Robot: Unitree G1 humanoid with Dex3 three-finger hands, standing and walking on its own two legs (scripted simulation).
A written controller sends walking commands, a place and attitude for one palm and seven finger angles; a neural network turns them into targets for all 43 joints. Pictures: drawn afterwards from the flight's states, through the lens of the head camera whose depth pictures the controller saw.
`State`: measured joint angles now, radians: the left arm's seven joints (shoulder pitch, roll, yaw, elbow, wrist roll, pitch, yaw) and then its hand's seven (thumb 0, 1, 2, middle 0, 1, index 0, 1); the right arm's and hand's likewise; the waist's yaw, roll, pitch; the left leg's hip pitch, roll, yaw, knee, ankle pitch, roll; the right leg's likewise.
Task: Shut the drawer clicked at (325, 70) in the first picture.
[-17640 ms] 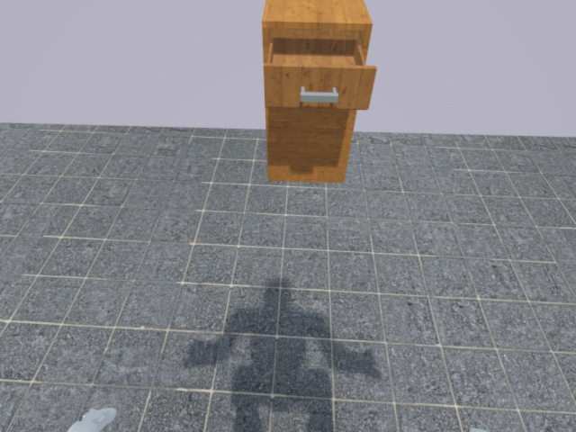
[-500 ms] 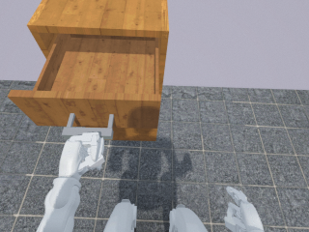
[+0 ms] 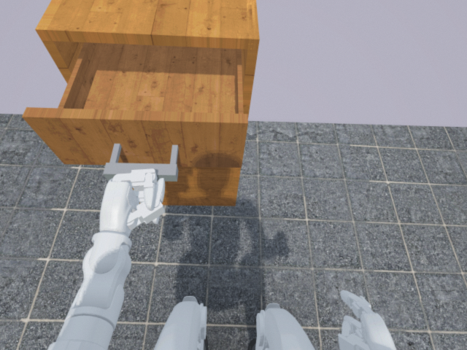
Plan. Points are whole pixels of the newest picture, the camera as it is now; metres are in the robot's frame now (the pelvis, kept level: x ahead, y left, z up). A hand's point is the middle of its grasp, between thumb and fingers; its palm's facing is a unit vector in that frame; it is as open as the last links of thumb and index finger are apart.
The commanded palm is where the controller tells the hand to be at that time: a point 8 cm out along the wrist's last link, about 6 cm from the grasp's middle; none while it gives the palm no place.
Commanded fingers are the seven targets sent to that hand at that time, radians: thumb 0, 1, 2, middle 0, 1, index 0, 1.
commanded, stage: push the drawer shut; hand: left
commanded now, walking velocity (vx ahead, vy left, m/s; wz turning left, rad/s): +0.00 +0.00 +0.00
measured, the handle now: (144, 161) +0.42 +0.17 +0.03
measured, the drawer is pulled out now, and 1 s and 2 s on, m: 0.18 0.05 0.00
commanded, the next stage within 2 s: pull the fist back off the drawer in 1.72 s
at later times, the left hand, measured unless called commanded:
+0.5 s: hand (165, 172) +0.40 +0.13 +0.02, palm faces +0.00 -1.00 -0.04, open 3.2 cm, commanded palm +0.39 +0.19 +0.03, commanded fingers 0.00 0.90 0.90 -1.40 -1.60 -1.40 -1.60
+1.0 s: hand (170, 139) +0.47 +0.13 +0.03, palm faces +0.03 -1.00 -0.05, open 3.3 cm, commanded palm +0.46 +0.18 +0.03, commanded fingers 0.00 0.90 0.90 -1.40 -1.60 -1.40 -1.60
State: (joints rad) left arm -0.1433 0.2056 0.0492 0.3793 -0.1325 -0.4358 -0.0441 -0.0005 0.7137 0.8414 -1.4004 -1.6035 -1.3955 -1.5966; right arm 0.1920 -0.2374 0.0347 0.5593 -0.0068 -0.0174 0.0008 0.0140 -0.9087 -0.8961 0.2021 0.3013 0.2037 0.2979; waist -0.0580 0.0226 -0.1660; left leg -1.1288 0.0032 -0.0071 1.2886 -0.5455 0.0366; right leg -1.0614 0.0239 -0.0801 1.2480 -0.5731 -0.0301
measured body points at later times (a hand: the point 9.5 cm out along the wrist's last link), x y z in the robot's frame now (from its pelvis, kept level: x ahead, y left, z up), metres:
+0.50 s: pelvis +0.00 +0.00 +0.00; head +0.12 +0.01 +0.44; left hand +0.40 +0.19 +0.03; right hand +0.10 -0.25 -0.11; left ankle +0.03 +0.09 -0.62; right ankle +0.01 -0.11 -0.62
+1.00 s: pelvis -0.01 -0.01 -0.01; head +0.13 +0.00 +0.42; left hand +0.47 +0.18 +0.03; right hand +0.05 -0.27 -0.13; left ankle +0.03 +0.09 -0.62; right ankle +0.01 -0.11 -0.62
